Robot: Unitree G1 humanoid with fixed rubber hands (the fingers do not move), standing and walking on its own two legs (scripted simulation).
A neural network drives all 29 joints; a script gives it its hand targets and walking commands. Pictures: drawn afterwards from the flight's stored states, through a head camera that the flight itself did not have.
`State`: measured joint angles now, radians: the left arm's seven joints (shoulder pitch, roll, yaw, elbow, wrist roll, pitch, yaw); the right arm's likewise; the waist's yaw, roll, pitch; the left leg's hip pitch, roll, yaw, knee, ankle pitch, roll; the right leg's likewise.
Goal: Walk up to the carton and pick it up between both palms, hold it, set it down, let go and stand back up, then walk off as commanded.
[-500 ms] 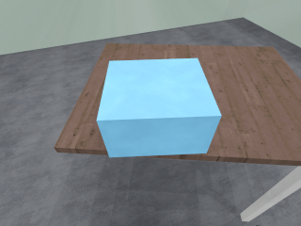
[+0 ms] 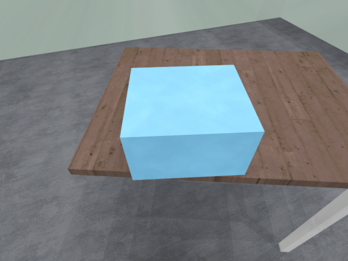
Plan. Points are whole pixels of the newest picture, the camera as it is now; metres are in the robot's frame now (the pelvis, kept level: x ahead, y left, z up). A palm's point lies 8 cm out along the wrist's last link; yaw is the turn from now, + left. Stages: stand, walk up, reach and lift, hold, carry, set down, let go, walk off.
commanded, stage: walk up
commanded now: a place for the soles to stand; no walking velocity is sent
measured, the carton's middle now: (185, 119) +0.45 -0.01 +0.09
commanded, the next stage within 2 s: reach and lift in 1.70 s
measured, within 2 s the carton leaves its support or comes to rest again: neither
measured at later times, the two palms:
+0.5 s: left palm out of the picture +0.07 +0.34 -0.08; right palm out of the picture +0.06 -0.28 -0.09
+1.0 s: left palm out of the picture +0.09 +0.34 -0.09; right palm out of the picture +0.09 -0.28 -0.10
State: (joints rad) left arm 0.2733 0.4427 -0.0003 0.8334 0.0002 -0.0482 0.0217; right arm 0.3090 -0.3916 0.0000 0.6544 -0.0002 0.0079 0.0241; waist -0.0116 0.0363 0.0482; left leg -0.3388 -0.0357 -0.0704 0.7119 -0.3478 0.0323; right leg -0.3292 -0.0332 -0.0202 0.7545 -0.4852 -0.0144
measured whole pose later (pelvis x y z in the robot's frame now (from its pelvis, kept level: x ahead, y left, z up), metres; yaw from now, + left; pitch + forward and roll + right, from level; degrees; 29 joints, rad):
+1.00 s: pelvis +0.02 +0.02 +0.00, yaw +0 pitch -1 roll +0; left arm 0.27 0.42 0.00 0.83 0.00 -0.02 0.00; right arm 0.31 -0.40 0.00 0.68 0.00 0.01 0.02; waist -0.02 0.03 0.07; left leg -0.32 -0.02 -0.03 0.67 -0.33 0.02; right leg -0.37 -0.06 -0.01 0.78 -0.42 -0.02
